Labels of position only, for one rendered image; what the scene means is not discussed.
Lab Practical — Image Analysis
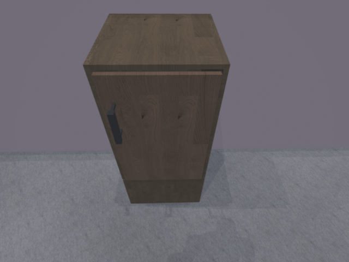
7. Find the cupboard door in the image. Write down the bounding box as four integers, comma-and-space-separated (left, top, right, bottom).
91, 72, 222, 180

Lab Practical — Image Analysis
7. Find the handle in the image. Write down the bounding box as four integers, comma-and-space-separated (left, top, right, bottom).
107, 103, 123, 144

